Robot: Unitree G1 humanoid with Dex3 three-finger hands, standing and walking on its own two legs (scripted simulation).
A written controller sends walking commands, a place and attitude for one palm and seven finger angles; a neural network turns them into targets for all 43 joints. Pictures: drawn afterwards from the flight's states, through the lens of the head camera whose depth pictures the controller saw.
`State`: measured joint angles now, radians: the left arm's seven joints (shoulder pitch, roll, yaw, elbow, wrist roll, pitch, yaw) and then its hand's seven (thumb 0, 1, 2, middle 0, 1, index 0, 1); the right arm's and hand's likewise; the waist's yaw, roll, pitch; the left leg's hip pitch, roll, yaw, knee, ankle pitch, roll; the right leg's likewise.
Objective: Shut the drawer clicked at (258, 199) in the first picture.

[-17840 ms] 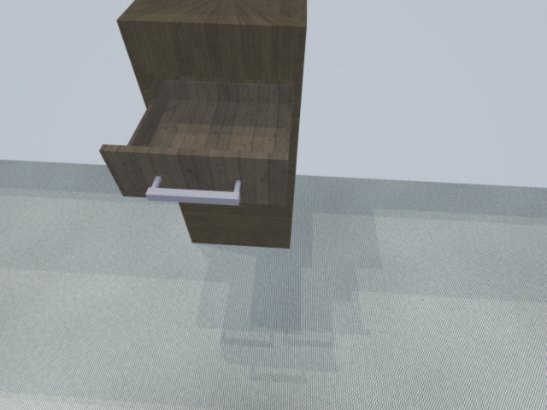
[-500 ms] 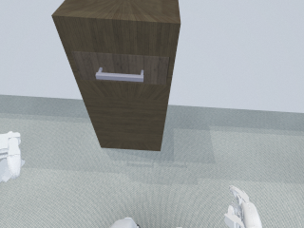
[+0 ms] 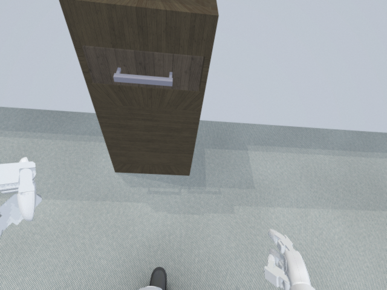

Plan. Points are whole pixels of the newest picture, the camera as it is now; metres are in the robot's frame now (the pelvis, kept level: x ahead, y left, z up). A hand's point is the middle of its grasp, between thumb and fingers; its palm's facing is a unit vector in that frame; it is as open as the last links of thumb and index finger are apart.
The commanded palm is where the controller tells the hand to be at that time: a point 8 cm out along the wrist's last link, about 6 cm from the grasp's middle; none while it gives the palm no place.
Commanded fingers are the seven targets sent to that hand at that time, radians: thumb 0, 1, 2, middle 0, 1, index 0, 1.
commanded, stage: stop stepping back and stand still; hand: left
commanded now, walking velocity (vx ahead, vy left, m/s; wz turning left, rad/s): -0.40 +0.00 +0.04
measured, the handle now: (144, 76) +0.75 +0.23 -0.05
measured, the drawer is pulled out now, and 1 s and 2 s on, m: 0.00 0.00 0.00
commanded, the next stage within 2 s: let the arm hang, fingers relaxed in 0.94 s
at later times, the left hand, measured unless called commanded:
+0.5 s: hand (13, 278) +0.12 +0.22 +0.16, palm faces +0.30 -0.84 -0.46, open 3.2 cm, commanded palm +0.06 +0.27 +0.18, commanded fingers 0.00 0.90 0.90 -1.40 -1.60 -1.40 -1.60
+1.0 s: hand out of the picture +0.10 +0.25 +0.15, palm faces +0.38 -0.82 -0.43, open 3.2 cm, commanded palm +0.05 +0.28 +0.18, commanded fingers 0.00 0.90 0.90 -1.40 -1.60 -1.40 -1.60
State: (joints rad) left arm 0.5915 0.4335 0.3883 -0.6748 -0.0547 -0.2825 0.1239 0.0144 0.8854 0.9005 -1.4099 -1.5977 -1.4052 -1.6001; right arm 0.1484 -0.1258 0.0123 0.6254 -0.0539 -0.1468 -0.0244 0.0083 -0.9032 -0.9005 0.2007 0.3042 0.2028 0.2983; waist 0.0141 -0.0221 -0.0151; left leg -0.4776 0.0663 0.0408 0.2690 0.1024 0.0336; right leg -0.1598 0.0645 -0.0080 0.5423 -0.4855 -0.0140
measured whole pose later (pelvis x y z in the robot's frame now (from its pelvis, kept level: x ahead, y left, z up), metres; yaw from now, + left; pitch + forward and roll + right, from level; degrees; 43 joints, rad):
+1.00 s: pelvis -0.08 +0.00 +0.00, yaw +0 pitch -2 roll -2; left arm 0.64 0.37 0.35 -0.54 -0.04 -0.21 0.13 0.01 0.88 0.90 -1.41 -1.60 -1.41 -1.60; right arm 0.21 -0.19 0.01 0.65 0.00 -0.10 -0.08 0.01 -0.90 -0.90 0.20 0.30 0.20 0.30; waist 0.02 0.02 0.02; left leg -0.34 0.00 -0.02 0.49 -0.11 0.03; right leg -0.08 0.05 0.01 0.43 -0.32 0.00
